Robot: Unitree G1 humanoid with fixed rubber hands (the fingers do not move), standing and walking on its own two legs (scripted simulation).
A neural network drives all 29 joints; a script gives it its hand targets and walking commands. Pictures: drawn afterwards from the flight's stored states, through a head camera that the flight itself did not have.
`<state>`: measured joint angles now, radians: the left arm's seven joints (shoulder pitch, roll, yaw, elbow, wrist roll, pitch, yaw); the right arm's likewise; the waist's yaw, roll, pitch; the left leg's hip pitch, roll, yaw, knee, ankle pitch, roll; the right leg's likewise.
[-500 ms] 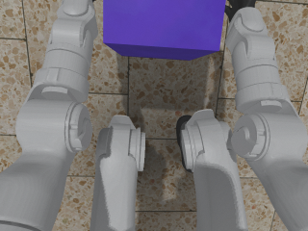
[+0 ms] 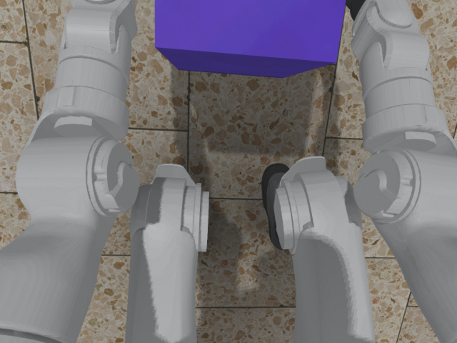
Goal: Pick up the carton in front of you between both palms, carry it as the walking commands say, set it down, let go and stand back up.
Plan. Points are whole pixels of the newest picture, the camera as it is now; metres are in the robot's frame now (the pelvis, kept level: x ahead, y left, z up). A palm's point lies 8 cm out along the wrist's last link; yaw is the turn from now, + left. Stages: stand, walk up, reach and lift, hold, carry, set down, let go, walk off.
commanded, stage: set down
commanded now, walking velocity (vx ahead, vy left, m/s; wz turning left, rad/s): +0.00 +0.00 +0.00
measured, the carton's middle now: out of the picture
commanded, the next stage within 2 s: let go in 1.46 s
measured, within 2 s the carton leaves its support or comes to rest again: neither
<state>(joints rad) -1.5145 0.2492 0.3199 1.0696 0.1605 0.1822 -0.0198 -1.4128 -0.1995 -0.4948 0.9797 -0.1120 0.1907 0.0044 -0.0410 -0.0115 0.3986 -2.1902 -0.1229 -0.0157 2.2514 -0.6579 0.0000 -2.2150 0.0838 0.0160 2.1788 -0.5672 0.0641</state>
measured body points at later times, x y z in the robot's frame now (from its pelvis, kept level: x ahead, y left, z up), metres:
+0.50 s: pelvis +0.00 -0.01 -0.01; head +0.37 +0.01 +0.23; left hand +0.59 +0.18 -0.17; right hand +0.55 -0.21 -0.17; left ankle +0.09 +0.10 -0.34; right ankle +0.12 -0.12 -0.34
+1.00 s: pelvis +0.00 -0.01 +0.11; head +0.34 +0.00 +0.40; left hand +0.59 +0.18 +0.00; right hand +0.55 -0.21 +0.00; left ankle +0.09 +0.10 -0.34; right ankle +0.12 -0.12 -0.34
